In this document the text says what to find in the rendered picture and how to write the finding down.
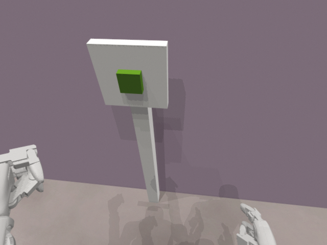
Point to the robot right hand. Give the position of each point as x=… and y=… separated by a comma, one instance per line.
x=258, y=234

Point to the button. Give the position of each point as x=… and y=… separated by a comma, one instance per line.
x=130, y=81

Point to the robot left hand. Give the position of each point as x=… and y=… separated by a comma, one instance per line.
x=23, y=164

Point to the left robot forearm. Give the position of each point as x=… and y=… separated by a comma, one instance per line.
x=6, y=225

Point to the panel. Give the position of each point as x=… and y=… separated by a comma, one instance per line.
x=151, y=57

